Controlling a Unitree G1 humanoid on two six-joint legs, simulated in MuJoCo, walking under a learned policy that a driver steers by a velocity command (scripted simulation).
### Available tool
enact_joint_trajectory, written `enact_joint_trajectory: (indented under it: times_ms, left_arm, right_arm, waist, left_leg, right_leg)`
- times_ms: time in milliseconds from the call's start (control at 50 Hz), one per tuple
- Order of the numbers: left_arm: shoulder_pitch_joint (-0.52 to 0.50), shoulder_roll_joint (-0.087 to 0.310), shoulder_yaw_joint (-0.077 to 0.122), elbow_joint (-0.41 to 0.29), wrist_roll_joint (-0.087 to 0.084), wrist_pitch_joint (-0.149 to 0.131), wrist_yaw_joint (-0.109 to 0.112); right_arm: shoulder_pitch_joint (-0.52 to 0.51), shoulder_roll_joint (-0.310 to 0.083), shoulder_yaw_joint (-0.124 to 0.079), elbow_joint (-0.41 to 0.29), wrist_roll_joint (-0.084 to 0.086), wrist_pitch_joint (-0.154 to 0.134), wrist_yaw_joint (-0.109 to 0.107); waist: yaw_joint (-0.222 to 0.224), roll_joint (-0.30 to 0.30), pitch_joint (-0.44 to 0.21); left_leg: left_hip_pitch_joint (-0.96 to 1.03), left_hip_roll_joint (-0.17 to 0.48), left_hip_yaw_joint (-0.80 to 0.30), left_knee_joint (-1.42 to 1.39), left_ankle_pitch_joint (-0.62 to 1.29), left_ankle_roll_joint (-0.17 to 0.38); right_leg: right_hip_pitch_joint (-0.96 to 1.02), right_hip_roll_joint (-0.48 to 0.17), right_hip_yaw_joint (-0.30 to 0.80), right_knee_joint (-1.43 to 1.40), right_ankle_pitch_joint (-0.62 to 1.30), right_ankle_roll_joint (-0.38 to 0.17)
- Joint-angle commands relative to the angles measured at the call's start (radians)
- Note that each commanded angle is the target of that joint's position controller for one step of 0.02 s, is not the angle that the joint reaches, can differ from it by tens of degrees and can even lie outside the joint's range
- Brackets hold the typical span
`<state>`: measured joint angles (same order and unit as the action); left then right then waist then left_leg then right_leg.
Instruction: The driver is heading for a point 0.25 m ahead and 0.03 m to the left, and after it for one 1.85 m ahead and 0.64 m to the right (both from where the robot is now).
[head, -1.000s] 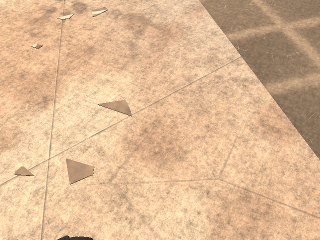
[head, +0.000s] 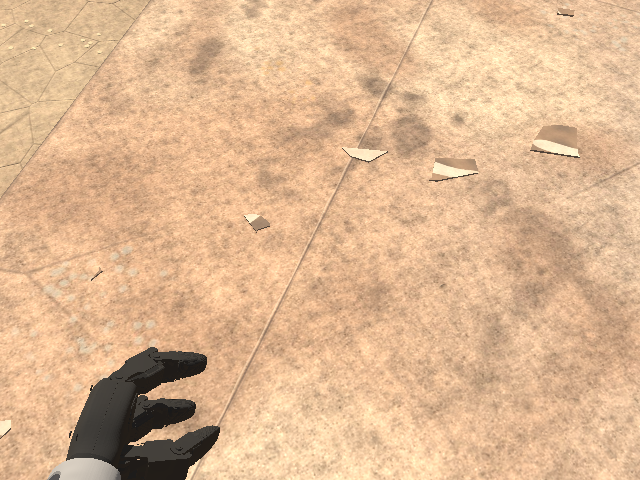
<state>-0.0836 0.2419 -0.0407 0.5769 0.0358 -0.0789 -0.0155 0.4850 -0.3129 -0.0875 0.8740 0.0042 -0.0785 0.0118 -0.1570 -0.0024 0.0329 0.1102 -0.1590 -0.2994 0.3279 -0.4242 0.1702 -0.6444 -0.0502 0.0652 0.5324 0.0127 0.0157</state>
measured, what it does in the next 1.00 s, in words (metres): walks ahead, turning right: right foot, then left foot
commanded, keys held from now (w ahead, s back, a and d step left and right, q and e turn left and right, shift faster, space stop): w+e+shift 0.30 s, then e+shift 0.62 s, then shift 0.08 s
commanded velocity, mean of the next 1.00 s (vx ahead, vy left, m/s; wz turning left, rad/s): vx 0.53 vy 0.00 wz -0.52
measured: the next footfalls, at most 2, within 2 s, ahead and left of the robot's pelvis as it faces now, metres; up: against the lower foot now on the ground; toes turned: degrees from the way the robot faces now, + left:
right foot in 0.04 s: +0.24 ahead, -0.16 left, +0.00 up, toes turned +5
left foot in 0.42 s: +0.54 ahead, +0.10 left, +0.00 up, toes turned -6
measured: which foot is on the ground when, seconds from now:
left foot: down 0.00-0.02, up 0.04-0.40, down 0.42-0.82, up 0.84-1.00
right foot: up 0.00-0.02, down 0.04-0.42, up 0.44-0.80, down 0.82-1.00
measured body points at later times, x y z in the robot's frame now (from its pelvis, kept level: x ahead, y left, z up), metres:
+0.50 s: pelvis +0.42 -0.01 +0.00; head +0.46 +0.00 +0.45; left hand +0.41 +0.27 -0.13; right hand +0.65 -0.24 -0.05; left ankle +0.50 +0.10 -0.72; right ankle +0.26 -0.14 -0.63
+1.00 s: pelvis +0.62 -0.06 +0.00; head +0.67 -0.10 +0.45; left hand +0.91 +0.09 -0.08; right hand +0.63 -0.39 -0.09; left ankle +0.70 +0.08 -0.65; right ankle +0.66 -0.17 -0.72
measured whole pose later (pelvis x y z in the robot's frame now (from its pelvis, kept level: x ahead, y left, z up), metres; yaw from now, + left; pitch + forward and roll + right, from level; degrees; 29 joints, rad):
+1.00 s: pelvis +0.62 -0.06 +0.00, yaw -35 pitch +2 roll +1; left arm 0.19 0.33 0.08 0.56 0.00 0.02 -0.01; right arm 0.04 -0.29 -0.04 0.70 -0.01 -0.03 -0.01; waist 0.02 -0.01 0.09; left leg -0.56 0.01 -0.08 1.14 -0.45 -0.05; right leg -0.45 0.11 0.05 0.51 -0.09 -0.10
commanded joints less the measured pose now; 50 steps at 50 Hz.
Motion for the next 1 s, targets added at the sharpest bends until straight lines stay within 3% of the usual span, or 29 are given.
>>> enact_joint_trajectory:
  times_ms: [20, 40, 60, 80, 100, 120, 180, 240, 280, 340, 380, 400, 420, 440, 460, 480, 520, 580, 680, 740, 780, 800, 820, 840, 860, 880, 920, 960, 1000]
  left_arm:
    - [0.362, 0.220, 0.092, 0.032, -0.012, -0.017, 0.037]
    - [0.585, 0.267, 0.117, 0.085, 0.008, -0.020, 0.056]
    - [0.605, 0.343, 0.136, 0.108, 0.053, -0.025, 0.053]
    - [0.543, 0.309, 0.146, 0.113, 0.026, -0.015, 0.030]
    - [0.440, 0.201, 0.130, 0.102, 0.012, -0.013, 0.018]
    - [0.419, 0.156, 0.122, 0.120, 0.005, -0.012, 0.010]
    - [0.500, 0.108, 0.105, 0.212, -0.009, -0.020, 0.005]
    - [0.508, 0.141, 0.115, 0.221, -0.024, -0.028, 0.013]
    - [0.439, 0.184, 0.133, 0.193, -0.019, -0.023, 0.011]
    - [0.486, 0.238, 0.152, 0.199, -0.033, -0.022, -0.010]
    - [0.557, 0.239, 0.155, 0.226, -0.046, -0.013, -0.013]
    - [0.572, 0.238, 0.158, 0.230, -0.057, -0.012, -0.012]
    - [0.552, 0.180, 0.144, 0.197, -0.072, -0.016, -0.007]
    - [0.664, 0.007, 0.091, 0.169, -0.083, -0.015, 0.016]
    - [0.671, 0.097, 0.099, 0.144, -0.094, -0.007, 0.033]
    - [0.584, 0.140, 0.117, 0.130, -0.096, 0.006, 0.047]
    - [0.515, 0.160, 0.136, 0.121, -0.074, 0.038, 0.054]
    - [0.479, 0.076, 0.128, 0.076, -0.072, 0.084, 0.044]
    - [0.375, 0.062, 0.120, 0.047, -0.052, 0.079, -0.009]
    - [0.329, 0.120, 0.139, 0.020, -0.052, 0.091, -0.045]
    - [0.364, 0.177, 0.165, 0.016, -0.053, 0.095, -0.044]
    - [0.448, 0.210, 0.185, 0.036, -0.052, 0.091, -0.034]
    - [0.516, 0.273, 0.210, 0.045, -0.052, 0.085, -0.011]
    - [0.430, 0.385, 0.217, -0.003, -0.043, 0.086, 0.004]
    - [0.402, 0.374, 0.209, -0.073, -0.012, 0.069, -0.013]
    - [0.373, 0.335, 0.200, -0.085, -0.024, 0.059, -0.023]
    - [0.287, 0.263, 0.178, -0.091, -0.066, 0.065, -0.006]
    - [0.205, 0.234, 0.165, -0.118, -0.044, 0.081, 0.016]
    - [0.220, 0.235, 0.165, -0.109, -0.028, 0.088, 0.031]
  right_arm:
    - [-0.122, -0.231, -0.049, -0.075, -0.014, -0.022, -0.001]
    - [-0.148, -0.147, -0.026, -0.088, -0.025, -0.036, -0.002]
    - [0.009, 0.035, 0.020, -0.111, 0.017, -0.039, -0.001]
    - [0.025, -0.027, 0.032, -0.104, 0.005, -0.033, -0.003]
    - [-0.104, -0.065, 0.028, -0.108, -0.021, -0.023, -0.002]
    - [-0.201, -0.073, 0.031, -0.134, -0.040, -0.022, 0.008]
    - [-0.312, -0.023, 0.053, -0.218, -0.079, -0.010, 0.028]
    - [-0.404, -0.015, 0.079, -0.298, -0.085, -0.009, 0.038]
    - [-0.462, -0.004, 0.100, -0.328, -0.057, -0.014, 0.058]
    - [-0.440, -0.035, 0.090, -0.304, -0.040, -0.015, 0.045]
    - [-0.362, -0.072, 0.069, -0.271, -0.061, -0.023, 0.013]
    - [-0.289, -0.098, 0.057, -0.262, -0.075, -0.034, -0.004]
    - [-0.153, -0.161, 0.039, -0.266, -0.095, -0.040, -0.024]
    - [-0.113, -0.224, 0.015, -0.281, -0.030, -0.026, -0.036]
    - [-0.125, -0.197, 0.011, -0.274, -0.005, -0.013, -0.030]
    - [-0.181, -0.126, 0.022, -0.277, -0.004, -0.008, -0.032]
    - [-0.293, -0.042, 0.037, -0.267, -0.011, -0.002, -0.027]
    - [-0.408, -0.027, 0.026, -0.245, -0.013, -0.008, -0.027]
    - [-0.467, -0.092, -0.002, -0.199, 0.005, 0.003, -0.060]
    - [-0.457, -0.133, -0.018, -0.180, 0.038, 0.011, -0.053]
    - [-0.445, -0.161, -0.031, -0.175, 0.053, 0.019, -0.047]
    - [-0.441, -0.155, -0.031, -0.173, 0.056, 0.026, -0.041]
    - [-0.383, -0.120, -0.020, -0.174, 0.034, 0.026, -0.031]
    - [-0.278, -0.013, 0.010, -0.202, -0.034, 0.024, -0.017]
    - [-0.264, -0.101, 0.008, -0.220, -0.016, 0.017, -0.007]
    - [-0.375, -0.155, -0.003, -0.237, 0.012, 0.012, -0.004]
    - [-0.421, -0.131, 0.002, -0.237, -0.012, 0.021, -0.023]
    - [-0.374, -0.131, -0.001, -0.208, -0.012, 0.044, -0.027]
    - [-0.354, -0.084, 0.011, -0.189, -0.013, 0.052, -0.031]
  waist:
    - [0.292, 0.067, -0.236]
    - [0.380, 0.023, -0.339]
    - [0.252, -0.315, -0.447]
    - [0.234, -0.334, -0.429]
    - [0.228, -0.168, -0.233]
    - [0.229, -0.037, -0.140]
    - [0.171, -0.076, -0.039]
    - [0.140, -0.080, 0.011]
    - [0.122, -0.085, 0.027]
    - [0.130, -0.064, 0.025]
    - [0.112, -0.017, -0.038]
    - [0.075, -0.018, -0.100]
    - [0.012, 0.028, -0.220]
    - [0.061, 0.263, -0.449]
    - [0.066, 0.254, -0.477]
    - [0.073, 0.178, -0.326]
    - [0.135, 0.100, -0.174]
    - [0.209, 0.144, -0.048]
    - [0.201, 0.105, -0.082]
    - [0.201, 0.089, -0.084]
    - [0.230, 0.081, -0.105]
    - [0.279, 0.044, -0.138]
    - [0.304, -0.082, -0.150]
    - [0.158, -0.366, -0.188]
    - [0.202, -0.276, -0.452]
    - [0.237, -0.129, -0.398]
    - [0.177, 0.004, -0.212]
    - [0.124, -0.004, -0.176]
    - [0.132, -0.016, -0.198]
  left_leg:
    - [-0.233, 0.152, -0.073, 0.412, 1.027, -0.015]
    - [-0.363, 0.122, -0.013, 0.700, 0.828, -0.022]
    - [-0.678, -0.014, 0.092, 1.035, -0.038, -0.067]
    - [-0.820, 0.021, 0.126, 1.124, -0.018, -0.053]
    - [-0.871, 0.089, 0.139, 1.105, 0.080, -0.054]
    - [-0.859, 0.115, 0.152, 1.051, 0.123, -0.064]
    - [-0.838, 0.179, 0.186, 0.899, 0.061, -0.096]
    - [-0.825, 0.233, 0.216, 0.675, 0.090, -0.145]
    - [-0.554, 0.208, 0.268, 0.417, 0.241, -0.164]
    - [-0.327, 0.146, 0.313, 0.306, 0.391, -0.178]
    - [-0.230, 0.105, 0.324, 0.181, 0.413, -0.162]
    - [-0.101, 0.149, 0.298, 0.161, 0.461, -0.148]
    - [0.088, 0.374, 0.112, 0.164, 0.505, -0.106]
    - [0.351, 0.683, -0.234, 0.214, 0.876, 0.040]
    - [0.306, 0.689, -0.354, 0.161, 0.772, 0.089]
    - [0.186, 0.638, -0.192, 0.143, 0.821, 0.076]
    - [-0.036, 0.518, 0.051, 0.093, 0.872, 0.036]
    - [-0.279, 0.477, 0.243, -0.026, 0.815, 0.013]
    - [-0.296, 0.415, 0.466, -0.010, 0.772, -0.034]
    - [-0.234, 0.442, 0.492, 0.080, 0.825, -0.058]
    - [-0.206, 0.439, 0.511, 0.229, 0.946, -0.086]
    - [-0.239, 0.410, 0.533, 0.395, 0.931, -0.115]
    - [-0.398, 0.345, 0.526, 0.644, 0.609, -0.171]
    - [-0.731, 0.165, 0.498, 1.010, -0.283, -0.246]
    - [-0.835, 0.095, 0.224, 1.165, -0.282, -0.245]
    - [-0.861, 0.128, 0.164, 1.133, -0.176, -0.217]
    - [-0.845, 0.179, 0.156, 0.966, -0.057, -0.207]
    - [-0.698, 0.195, 0.186, 0.820, -0.019, -0.211]
    - [-0.628, 0.176, 0.228, 0.706, 0.011, -0.235]
  right_leg:
    - [0.663, 0.062, -0.069, -0.011, -0.088, -0.038]
    - [0.880, -0.060, 0.031, 0.039, -0.292, -0.072]
    - [1.117, -0.366, 0.587, -0.079, -0.492, -0.204]
    - [1.064, -0.366, 0.904, -0.233, -0.695, -0.274]
    - [0.905, -0.297, 0.747, -0.259, -0.706, -0.270]
    - [0.770, -0.248, 0.598, -0.258, -0.573, -0.263]
    - [0.580, -0.145, 0.426, -0.280, -0.302, -0.252]
    - [0.450, -0.129, 0.370, -0.354, -0.215, -0.267]
    - [0.228, -0.059, 0.253, -0.414, -0.207, -0.229]
    - [0.213, -0.071, 0.241, -0.383, 0.040, -0.191]
    - [0.347, -0.006, 0.189, -0.121, 0.326, -0.123]
    - [0.309, 0.048, 0.165, 0.082, 0.336, -0.090]
    - [0.179, 0.092, 0.123, 0.366, 0.039, -0.056]
    - [-0.047, 0.140, 0.105, 0.697, -0.671, -0.015]
    - [-0.121, 0.071, 0.095, 0.841, -0.618, 0.005]
    - [-0.180, 0.028, 0.049, 0.867, -0.552, 0.023]
    - [-0.154, -0.024, 0.000, 0.837, -0.464, 0.045]
    - [-0.073, -0.067, -0.027, 0.716, -0.390, 0.049]
    - [0.124, -0.031, -0.099, 0.265, -0.011, 0.005]
    - [0.191, 0.002, -0.146, 0.168, -0.046, -0.051]
    - [0.280, 0.062, -0.191, 0.114, -0.113, -0.103]
    - [0.409, 0.105, -0.205, 0.036, -0.065, -0.143]
    - [0.589, 0.083, -0.104, -0.038, 0.204, -0.194]
    - [0.791, -0.153, 0.296, 0.042, 0.723, -0.351]
    - [0.909, -0.297, 0.673, -0.113, 0.362, -0.503]
    - [0.852, -0.274, 0.616, -0.182, 0.170, -0.448]
    - [0.616, -0.182, 0.481, -0.197, 0.012, -0.340]
    - [0.421, -0.131, 0.349, -0.191, 0.108, -0.294]
    - [0.371, -0.101, 0.279, -0.160, 0.263, -0.288]
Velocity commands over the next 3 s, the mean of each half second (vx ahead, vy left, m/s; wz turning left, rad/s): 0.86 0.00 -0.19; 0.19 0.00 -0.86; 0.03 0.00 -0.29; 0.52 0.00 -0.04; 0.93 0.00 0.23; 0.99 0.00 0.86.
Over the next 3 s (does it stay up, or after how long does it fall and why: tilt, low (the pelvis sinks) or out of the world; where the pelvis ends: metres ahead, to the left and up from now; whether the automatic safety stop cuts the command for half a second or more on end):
stays up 1.44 -0.59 0.01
